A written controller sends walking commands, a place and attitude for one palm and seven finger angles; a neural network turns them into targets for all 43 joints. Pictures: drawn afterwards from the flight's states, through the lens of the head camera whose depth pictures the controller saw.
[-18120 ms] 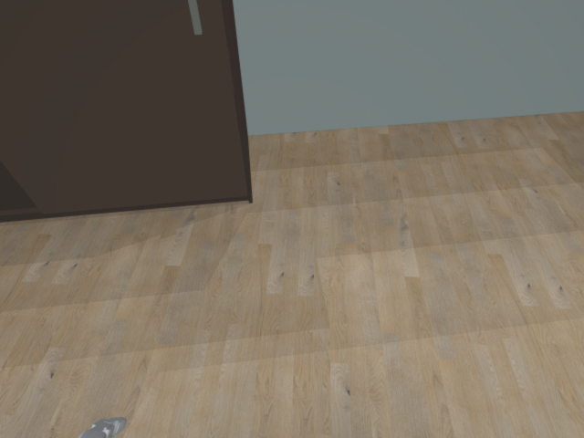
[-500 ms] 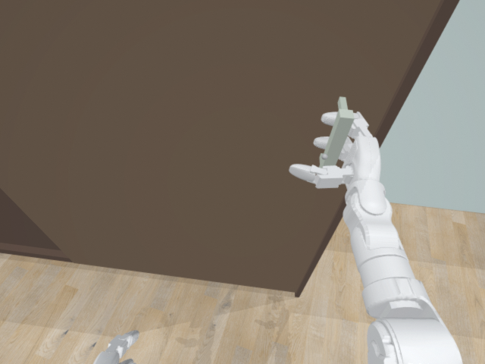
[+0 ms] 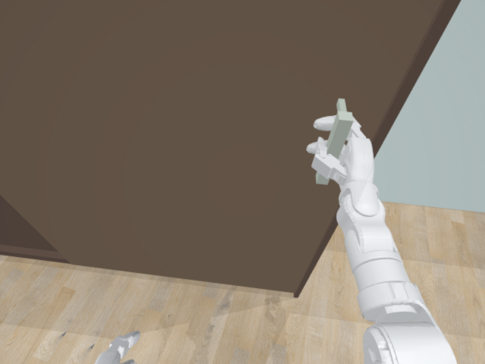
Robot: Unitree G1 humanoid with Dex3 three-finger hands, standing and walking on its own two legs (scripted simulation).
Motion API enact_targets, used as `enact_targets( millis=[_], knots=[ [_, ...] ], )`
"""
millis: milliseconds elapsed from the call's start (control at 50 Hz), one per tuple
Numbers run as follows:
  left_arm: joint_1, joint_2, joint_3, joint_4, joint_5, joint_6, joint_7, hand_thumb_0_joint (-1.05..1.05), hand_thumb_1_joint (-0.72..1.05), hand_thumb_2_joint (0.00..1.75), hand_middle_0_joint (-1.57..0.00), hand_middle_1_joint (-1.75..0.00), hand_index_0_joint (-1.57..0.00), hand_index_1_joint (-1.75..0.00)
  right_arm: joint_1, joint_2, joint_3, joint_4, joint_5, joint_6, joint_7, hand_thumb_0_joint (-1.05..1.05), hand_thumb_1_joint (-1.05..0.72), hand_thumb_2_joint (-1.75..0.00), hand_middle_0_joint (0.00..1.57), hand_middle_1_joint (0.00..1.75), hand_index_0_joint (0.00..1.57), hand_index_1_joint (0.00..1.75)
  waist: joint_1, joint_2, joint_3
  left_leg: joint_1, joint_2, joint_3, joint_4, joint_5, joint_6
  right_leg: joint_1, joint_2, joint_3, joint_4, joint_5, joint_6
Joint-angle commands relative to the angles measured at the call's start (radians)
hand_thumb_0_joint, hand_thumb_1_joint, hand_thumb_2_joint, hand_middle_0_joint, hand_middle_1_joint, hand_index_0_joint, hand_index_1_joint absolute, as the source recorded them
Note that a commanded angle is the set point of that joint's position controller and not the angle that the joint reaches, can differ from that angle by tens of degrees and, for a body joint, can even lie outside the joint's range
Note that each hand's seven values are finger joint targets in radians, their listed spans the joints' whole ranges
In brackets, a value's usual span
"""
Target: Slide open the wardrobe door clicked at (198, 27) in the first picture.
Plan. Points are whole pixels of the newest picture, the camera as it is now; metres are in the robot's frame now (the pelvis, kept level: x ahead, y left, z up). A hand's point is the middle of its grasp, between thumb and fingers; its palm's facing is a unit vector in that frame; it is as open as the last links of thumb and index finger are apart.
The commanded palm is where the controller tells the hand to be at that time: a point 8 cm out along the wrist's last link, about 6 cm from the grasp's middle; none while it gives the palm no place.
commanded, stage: grip the handle and tug to test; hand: right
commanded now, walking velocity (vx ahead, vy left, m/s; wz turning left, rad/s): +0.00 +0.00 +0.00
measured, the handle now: (331, 143) +0.47 -0.11 +0.12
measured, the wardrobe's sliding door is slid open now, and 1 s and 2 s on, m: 0.00 0.00 0.05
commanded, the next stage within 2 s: tug the door sideways, standing still in 0.62 s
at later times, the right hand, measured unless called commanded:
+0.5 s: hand (318, 159) +0.42 -0.08 +0.13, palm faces +0.02 +1.00 +0.00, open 5.5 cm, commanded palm +0.36 -0.13 +0.13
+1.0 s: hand (320, 160) +0.41 -0.08 +0.13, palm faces +0.04 +1.00 -0.02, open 5.7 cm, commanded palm +0.39 -0.10 +0.13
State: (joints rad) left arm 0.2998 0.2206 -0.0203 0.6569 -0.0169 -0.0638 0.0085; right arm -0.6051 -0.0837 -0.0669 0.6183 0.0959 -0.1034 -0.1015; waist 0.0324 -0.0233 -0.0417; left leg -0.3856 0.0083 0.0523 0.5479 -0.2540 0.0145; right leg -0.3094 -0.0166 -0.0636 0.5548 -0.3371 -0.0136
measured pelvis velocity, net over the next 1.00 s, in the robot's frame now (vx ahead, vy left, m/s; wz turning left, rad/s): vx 0.06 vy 0.01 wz -0.05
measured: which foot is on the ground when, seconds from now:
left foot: down 0.00-1.00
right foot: down 0.00-1.00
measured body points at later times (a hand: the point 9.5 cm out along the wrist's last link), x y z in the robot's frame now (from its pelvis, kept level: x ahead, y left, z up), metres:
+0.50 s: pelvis +0.02 +0.01 +0.00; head +0.05 +0.02 +0.45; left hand +0.13 +0.24 -0.11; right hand +0.41 -0.13 +0.13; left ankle +0.01 +0.11 -0.73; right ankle -0.04 -0.11 -0.73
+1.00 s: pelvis +0.06 +0.01 +0.00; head +0.09 +0.03 +0.45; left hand +0.25 +0.22 -0.10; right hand +0.40 -0.14 +0.13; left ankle +0.01 +0.11 -0.73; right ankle -0.03 -0.11 -0.72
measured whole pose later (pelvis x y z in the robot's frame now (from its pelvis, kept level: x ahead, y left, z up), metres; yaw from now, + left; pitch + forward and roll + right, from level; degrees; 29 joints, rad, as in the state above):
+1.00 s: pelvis +0.06 +0.01 +0.00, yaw -3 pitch +5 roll +0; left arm 0.19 0.22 -0.02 0.58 0.00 0.03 0.01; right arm -0.29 -0.04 0.07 0.08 0.08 0.15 -0.11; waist -0.03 -0.04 -0.05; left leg -0.27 0.01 0.09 0.53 -0.33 0.02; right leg -0.23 -0.01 0.00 0.55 -0.36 0.00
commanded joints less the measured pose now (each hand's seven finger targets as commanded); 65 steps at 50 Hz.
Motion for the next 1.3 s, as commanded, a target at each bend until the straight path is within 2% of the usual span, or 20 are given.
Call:
enact_targets(
  millis=[0,60,120,180,260,340,400,440,460,500,580,680,720,780,900,1000,1120,1200,1240,1280],
  knots=[
    [-0.013,0.113,0.045,-0.122,-0.003,-0.037,0.01,0.0,0.9,0.9,-0.2,-0.3,-0.2,-0.3,-0.428,-0.074,-0.002,-0.263,-0.007,-0.07,0.004,0.0,-0.9,-0.9,0.45,1.4,0.45,1.4,-0.002,0.05,-0.347,0.213,-0.021,-0.012,-0.016,0.373,0.013,0.082,0.011,0.037,-0.049,0.37,-0.002],
    [-0.018,0.116,0.046,-0.127,-0.003,-0.034,0.011,0.0,0.9,0.9,-0.2,-0.3,-0.2,-0.3,-0.405,-0.094,-0.011,-0.282,-0.01,-0.07,0.007,0.0,-0.9,-0.9,0.45,1.4,0.45,1.4,-0.009,0.061,-0.356,0.241,-0.018,-0.013,-0.013,0.404,0.015,0.079,0.011,0.036,-0.047,0.397,-0.004],
    [-0.025,0.11,0.044,-0.131,-0.005,-0.033,0.009,0.0,0.9,0.9,-0.2,-0.3,-0.2,-0.3,-0.39,-0.063,0.012,-0.3,-0.002,-0.062,0.016,0.0,-0.9,-0.9,0.45,1.4,0.45,1.4,-0.003,0.05,-0.344,0.235,-0.02,-0.013,-0.017,0.422,0.012,0.085,0.012,0.027,-0.045,0.399,-0.005],
    [-0.025,0.113,0.046,-0.134,-0.004,-0.028,0.011,0.0,0.9,0.9,-0.2,-0.3,-0.2,-0.3,-0.37,-0.1,-0.018,-0.319,0.0,-0.056,0.016,0.0,-0.9,-0.9,0.45,1.4,0.45,1.4,-0.009,0.063,-0.359,0.266,-0.018,-0.018,-0.016,0.456,0.011,0.08,0.013,0.024,-0.046,0.419,-0.008],
    [-0.037,0.111,0.048,-0.155,-0.005,-0.026,0.002,0.0,0.9,0.9,-0.2,-0.3,-0.2,-0.3,-0.26,-0.074,0.001,-0.382,0.004,-0.048,0.03,0.0,-0.9,-0.9,0.45,1.4,0.45,1.4,-0.036,0.051,-0.382,0.296,-0.016,-0.012,-0.006,0.498,0.014,0.098,0.01,0.021,-0.044,0.487,-0.004],
    [-0.046,0.103,0.05,-0.169,-0.006,-0.026,-0.007,0.0,0.9,0.9,-0.2,-0.3,-0.2,-0.3,-0.196,-0.033,0.038,-0.468,0.009,-0.032,0.034,0.0,-0.9,-0.9,0.45,1.4,0.45,1.4,-0.04,0.035,-0.379,0.291,-0.017,-0.012,-0.008,0.528,0.013,0.131,0.004,0.02,-0.041,0.545,-0.003],
    [-0.05,0.105,0.055,-0.188,-0.004,-0.021,-0.011,0.0,0.9,0.9,-0.2,-0.3,-0.2,-0.3,-0.112,-0.058,0.019,-0.559,0.012,-0.02,0.035,0.0,-0.9,-0.9,0.45,1.4,0.45,1.4,-0.057,0.058,-0.419,0.343,-0.015,-0.014,0.001,0.606,0.013,0.143,0.0,0.017,-0.039,0.618,-0.005],
    [-0.065,0.099,0.052,-0.2,-0.006,-0.017,-0.016,0.0,0.9,0.9,-0.2,-0.3,-0.2,-0.3,-0.048,-0.021,0.051,-0.601,0.018,-0.002,0.044,0.0,-0.9,-0.9,0.45,1.4,0.45,1.4,-0.059,0.045,-0.397,0.348,-0.012,-0.015,-0.006,0.63,0.011,0.15,0.0,0.01,-0.042,0.628,-0.005],
    [-0.066,0.104,0.054,-0.203,-0.006,-0.012,-0.015,0.0,0.9,0.9,-0.2,-0.3,-0.2,-0.3,-0.019,-0.038,0.044,-0.612,0.015,0.005,0.044,0.0,-0.9,-0.9,0.45,1.4,0.45,1.4,-0.06,0.076,-0.391,0.361,-0.01,-0.012,-0.005,0.632,0.013,0.143,-0.003,0.016,-0.043,0.64,-0.005],
    [-0.073,0.098,0.055,-0.214,-0.004,-0.007,-0.018,0.0,0.9,0.9,-0.2,-0.3,-0.2,-0.3,0.037,-0.053,0.031,-0.692,0.015,0.019,0.045,0.0,-0.9,-0.9,0.45,1.4,0.45,1.4,-0.07,0.053,-0.41,0.38,-0.009,-0.015,-0.003,0.676,0.012,0.162,-0.004,0.012,-0.043,0.677,-0.005],
    [-0.1,0.089,0.049,-0.232,-0.006,0.006,-0.024,0.0,0.9,0.9,-0.2,-0.3,-0.2,-0.3,0.147,0.007,0.11,-0.798,0.009,0.067,0.052,0.0,-0.9,-0.9,0.45,1.4,0.45,1.4,-0.06,0.018,-0.358,0.35,-0.008,-0.005,-0.015,0.654,0.01,0.192,-0.011,0.02,-0.044,0.702,-0.002],
    [-0.116,0.09,0.047,-0.241,0.001,0.026,-0.013,0.0,0.9,0.9,-0.2,-0.3,-0.2,-0.3,0.212,-0.005,0.112,-0.863,0.004,0.129,0.045,0.0,-0.9,-0.9,0.45,1.4,0.45,1.4,-0.053,0.057,-0.333,0.358,-0.008,-0.004,-0.013,0.69,0.008,0.191,-0.006,0.025,-0.037,0.689,-0.006],
    [-0.118,0.093,0.045,-0.235,0.004,0.035,-0.006,0.0,0.9,0.9,-0.2,-0.3,-0.2,-0.3,0.153,-0.036,0.09,-0.874,0.002,0.151,0.041,0.0,-0.9,-0.9,0.45,1.4,0.45,1.4,-0.044,0.05,-0.33,0.345,-0.006,-0.005,-0.011,0.706,0.007,0.2,-0.003,0.028,-0.027,0.7,-0.004],
    [-0.118,0.095,0.039,-0.207,0.007,0.051,0.011,0.0,0.9,0.9,-0.2,-0.3,-0.2,-0.3,-0.037,-0.03,0.112,-0.813,-0.012,0.181,0.022,0.0,-0.9,-0.9,0.45,1.4,0.45,1.4,0.0,0.032,-0.272,0.271,-0.008,-0.001,-0.018,0.639,0.007,0.203,0.002,0.044,-0.016,0.655,-0.005],
    [-0.109,0.087,0.039,-0.197,0.015,0.06,0.014,0.0,0.9,0.9,-0.2,-0.3,-0.2,-0.3,-0.071,0.067,0.199,-0.781,-0.017,0.195,0.016,0.0,-0.9,-0.9,0.45,1.4,0.45,1.4,0.01,0.052,-0.341,0.256,-0.001,0.012,0.015,0.688,0.006,0.244,0.002,0.067,0.026,0.763,-0.006],
    [-0.132,0.079,0.033,-0.196,0.015,0.057,0.008,0.0,0.9,0.9,-0.2,-0.3,-0.2,-0.3,-0.138,0.134,0.273,-0.733,-0.022,0.168,0.021,0.0,-0.9,-0.9,0.45,1.4,0.45,1.4,0.023,0.056,-0.305,0.2,-0.002,0.017,0.012,0.562,0.008,0.228,0.005,0.083,0.023,0.647,-0.008],
    [-0.108,0.078,0.038,-0.192,0.017,0.052,0.0,0.0,0.9,0.9,-0.2,-0.3,-0.2,-0.3,-0.185,0.198,0.332,-0.667,-0.028,0.157,0.031,0.0,-0.9,-0.9,0.45,1.4,0.45,1.4,0.032,0.08,-0.356,0.198,-0.003,0.024,0.051,0.642,0.006,0.228,0.003,0.096,0.061,0.759,-0.013],
    [-0.108,0.071,0.037,-0.184,0.018,0.043,-0.01,0.0,0.9,0.9,-0.2,-0.3,-0.2,-0.3,-0.272,0.243,0.381,-0.636,-0.041,0.134,0.022,0.0,-0.9,-0.9,0.45,1.4,0.45,1.4,0.046,0.031,-0.365,0.136,-0.007,0.028,0.055,0.52,0.008,0.239,-0.002,0.116,0.063,0.7,-0.007],
    [-0.103,0.07,0.034,-0.18,0.018,0.037,-0.014,0.0,0.9,0.9,-0.2,-0.3,-0.2,-0.3,-0.288,0.28,0.406,-0.579,-0.042,0.121,0.016,0.0,-0.9,-0.9,0.45,1.4,0.45,1.4,0.054,0.059,-0.324,0.116,-0.011,0.032,0.049,0.465,0.01,0.202,0.001,0.116,0.055,0.615,-0.007],
    [-0.089,0.072,0.038,-0.173,0.02,0.032,-0.015,0.0,0.9,0.9,-0.2,-0.3,-0.2,-0.3,-0.308,0.283,0.402,-0.551,-0.042,0.111,0.01,0.0,-0.9,-0.9,0.45,1.4,0.45,1.4,0.054,0.054,-0.346,0.122,-0.012,0.031,0.06,0.498,0.011,0.199,0.003,0.114,0.065,0.649,-0.01]
  ],
)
